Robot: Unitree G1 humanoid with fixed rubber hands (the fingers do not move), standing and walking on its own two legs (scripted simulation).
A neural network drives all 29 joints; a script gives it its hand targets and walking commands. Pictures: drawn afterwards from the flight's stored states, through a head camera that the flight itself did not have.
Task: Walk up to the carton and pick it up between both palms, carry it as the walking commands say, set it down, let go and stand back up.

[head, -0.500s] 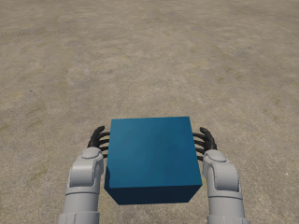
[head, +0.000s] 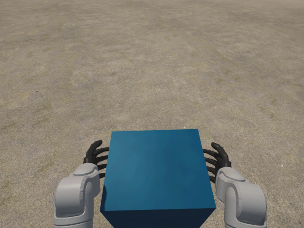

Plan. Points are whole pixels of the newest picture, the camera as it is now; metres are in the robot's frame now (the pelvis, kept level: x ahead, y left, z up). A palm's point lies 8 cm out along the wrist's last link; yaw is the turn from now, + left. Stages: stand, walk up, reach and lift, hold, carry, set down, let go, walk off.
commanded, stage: carry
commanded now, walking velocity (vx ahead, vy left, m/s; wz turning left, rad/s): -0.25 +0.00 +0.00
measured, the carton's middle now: (156, 182) +0.24 +0.00 +0.03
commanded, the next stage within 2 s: none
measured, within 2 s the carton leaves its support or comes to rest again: neither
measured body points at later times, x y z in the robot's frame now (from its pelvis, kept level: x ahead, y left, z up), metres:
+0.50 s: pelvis -0.19 +0.01 +0.01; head -0.22 +0.01 +0.46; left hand +0.06 +0.16 +0.10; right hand +0.06 -0.15 +0.09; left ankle -0.07 +0.11 -0.69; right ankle -0.18 -0.09 -0.72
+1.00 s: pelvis -0.36 +0.05 +0.01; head -0.39 +0.06 +0.46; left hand -0.12 +0.21 +0.10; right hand -0.11 -0.09 +0.10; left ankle -0.28 +0.14 -0.72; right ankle -0.38 -0.07 -0.70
